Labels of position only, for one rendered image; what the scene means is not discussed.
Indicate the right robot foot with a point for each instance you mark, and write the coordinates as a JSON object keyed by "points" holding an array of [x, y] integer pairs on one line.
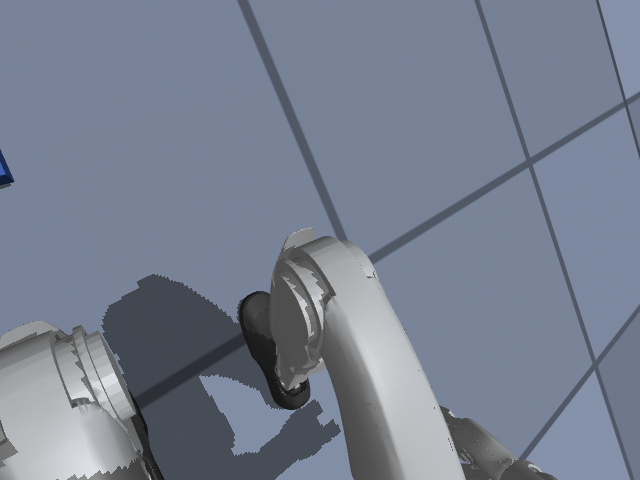
{"points": [[254, 321]]}

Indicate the right robot arm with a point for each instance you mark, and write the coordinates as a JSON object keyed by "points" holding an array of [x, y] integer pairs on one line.
{"points": [[525, 470]]}

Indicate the right robot hand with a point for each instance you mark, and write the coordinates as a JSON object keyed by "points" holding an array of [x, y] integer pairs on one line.
{"points": [[489, 457]]}

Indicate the left robot foot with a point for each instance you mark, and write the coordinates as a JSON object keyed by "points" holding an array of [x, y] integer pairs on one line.
{"points": [[142, 432]]}

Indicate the carton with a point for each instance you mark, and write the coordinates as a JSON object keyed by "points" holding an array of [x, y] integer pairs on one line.
{"points": [[5, 174]]}

